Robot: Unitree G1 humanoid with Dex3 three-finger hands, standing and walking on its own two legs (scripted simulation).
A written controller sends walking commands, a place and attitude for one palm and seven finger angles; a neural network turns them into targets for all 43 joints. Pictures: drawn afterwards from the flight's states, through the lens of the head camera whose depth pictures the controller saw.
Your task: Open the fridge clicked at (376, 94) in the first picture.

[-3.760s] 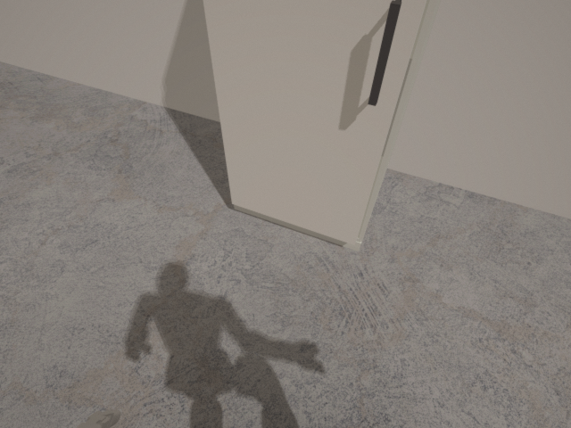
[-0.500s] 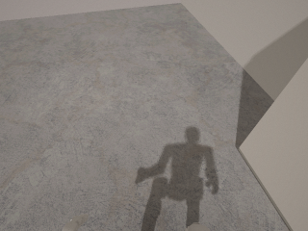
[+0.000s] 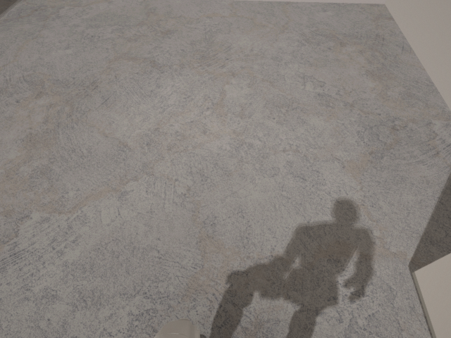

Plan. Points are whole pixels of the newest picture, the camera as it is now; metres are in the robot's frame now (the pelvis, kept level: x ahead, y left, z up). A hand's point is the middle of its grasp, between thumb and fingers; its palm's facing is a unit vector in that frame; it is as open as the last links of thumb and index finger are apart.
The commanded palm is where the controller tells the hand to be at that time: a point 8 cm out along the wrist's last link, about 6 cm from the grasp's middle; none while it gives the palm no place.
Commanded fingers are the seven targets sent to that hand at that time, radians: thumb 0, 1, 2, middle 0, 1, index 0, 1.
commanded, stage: walk to a spot facing it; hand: right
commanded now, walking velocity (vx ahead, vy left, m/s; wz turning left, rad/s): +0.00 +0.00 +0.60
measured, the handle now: out of the picture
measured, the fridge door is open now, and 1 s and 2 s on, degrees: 0 0 0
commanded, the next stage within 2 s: turn to face it in 0.72 s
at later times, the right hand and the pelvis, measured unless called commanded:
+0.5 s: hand (321, 314) +0.20 -0.18 -0.17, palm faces -0.24 +0.95 -0.19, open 7.4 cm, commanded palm none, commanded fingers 0.00 -0.90 -0.90 0.20 0.30 0.20 0.30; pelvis +0.06 -0.01 -0.01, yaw +17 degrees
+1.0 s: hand (259, 254) +0.31 -0.05 -0.16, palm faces -0.53 +0.81 -0.24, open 7.4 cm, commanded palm none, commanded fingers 0.00 -0.90 -0.90 0.20 0.30 0.20 0.30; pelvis +0.11 +0.04 -0.01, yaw +31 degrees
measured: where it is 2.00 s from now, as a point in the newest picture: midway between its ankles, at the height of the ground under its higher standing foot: outside the picture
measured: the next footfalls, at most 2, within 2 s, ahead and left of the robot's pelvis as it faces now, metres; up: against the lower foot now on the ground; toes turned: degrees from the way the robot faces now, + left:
left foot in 0.06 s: +0.07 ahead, +0.13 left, +0.00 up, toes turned +8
right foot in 0.46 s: +0.14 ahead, -0.10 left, +0.00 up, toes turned +9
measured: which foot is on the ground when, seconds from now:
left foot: up 0.00-0.04, down 0.06-0.46, up 0.48-0.86, down 0.88-1.00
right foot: down 0.00-0.06, up 0.08-0.44, down 0.46-0.88, up 0.90-1.00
